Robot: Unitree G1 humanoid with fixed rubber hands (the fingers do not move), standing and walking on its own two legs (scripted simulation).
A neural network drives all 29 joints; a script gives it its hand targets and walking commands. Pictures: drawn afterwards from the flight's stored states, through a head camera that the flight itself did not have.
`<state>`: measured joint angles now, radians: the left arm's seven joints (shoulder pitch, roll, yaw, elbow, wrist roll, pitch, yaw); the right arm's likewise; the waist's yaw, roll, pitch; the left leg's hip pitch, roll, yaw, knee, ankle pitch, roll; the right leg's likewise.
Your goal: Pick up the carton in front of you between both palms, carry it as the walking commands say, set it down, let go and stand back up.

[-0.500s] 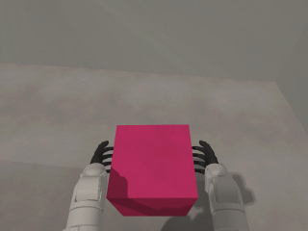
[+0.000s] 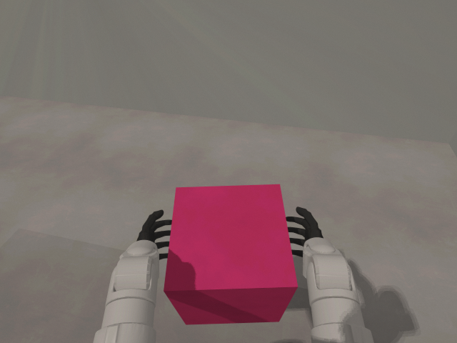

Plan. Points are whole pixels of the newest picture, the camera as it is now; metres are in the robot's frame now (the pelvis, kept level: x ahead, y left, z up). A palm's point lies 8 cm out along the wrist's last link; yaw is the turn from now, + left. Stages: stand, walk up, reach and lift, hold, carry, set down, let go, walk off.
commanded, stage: hold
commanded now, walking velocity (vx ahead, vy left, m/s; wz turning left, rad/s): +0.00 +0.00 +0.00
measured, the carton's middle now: (230, 258) +0.33 +0.00 -0.06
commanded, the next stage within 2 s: set down in 0.14 s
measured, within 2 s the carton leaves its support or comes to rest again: neither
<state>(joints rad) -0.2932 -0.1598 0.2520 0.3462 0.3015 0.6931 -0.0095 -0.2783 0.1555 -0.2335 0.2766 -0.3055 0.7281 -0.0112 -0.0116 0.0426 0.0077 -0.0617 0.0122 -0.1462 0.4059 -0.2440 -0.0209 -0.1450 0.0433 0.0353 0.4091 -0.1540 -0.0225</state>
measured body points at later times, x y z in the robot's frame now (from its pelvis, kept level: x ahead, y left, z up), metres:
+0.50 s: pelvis +0.00 +0.03 -0.01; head +0.04 +0.01 +0.43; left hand +0.35 +0.14 -0.02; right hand +0.34 -0.16 -0.02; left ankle +0.00 +0.16 -0.74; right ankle +0.05 -0.10 -0.74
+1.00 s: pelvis -0.04 +0.02 -0.12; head +0.20 -0.02 +0.25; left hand +0.41 +0.11 -0.21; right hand +0.40 -0.19 -0.21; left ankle +0.00 +0.16 -0.74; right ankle +0.05 -0.10 -0.74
